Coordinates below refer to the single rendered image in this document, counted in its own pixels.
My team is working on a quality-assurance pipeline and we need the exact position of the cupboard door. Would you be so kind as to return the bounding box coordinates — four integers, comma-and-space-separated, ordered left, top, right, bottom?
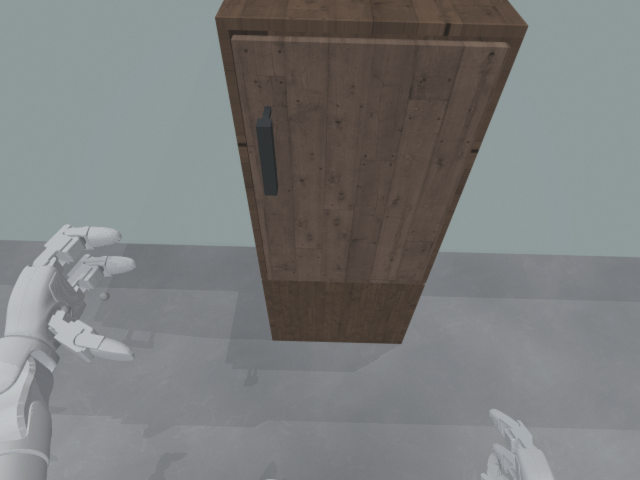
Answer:
231, 35, 511, 284

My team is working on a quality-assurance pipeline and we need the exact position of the right robot hand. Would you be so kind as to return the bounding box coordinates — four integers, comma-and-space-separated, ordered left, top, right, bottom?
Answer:
481, 409, 556, 480

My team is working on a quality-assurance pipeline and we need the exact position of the left robot hand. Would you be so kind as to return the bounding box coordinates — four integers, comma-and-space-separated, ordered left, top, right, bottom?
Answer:
4, 224, 137, 362

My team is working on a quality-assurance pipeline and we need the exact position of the handle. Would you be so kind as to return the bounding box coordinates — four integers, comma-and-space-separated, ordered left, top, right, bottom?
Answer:
256, 106, 278, 196

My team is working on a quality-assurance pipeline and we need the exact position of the robot left forearm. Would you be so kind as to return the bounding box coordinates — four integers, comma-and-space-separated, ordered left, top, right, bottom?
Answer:
0, 335, 60, 480

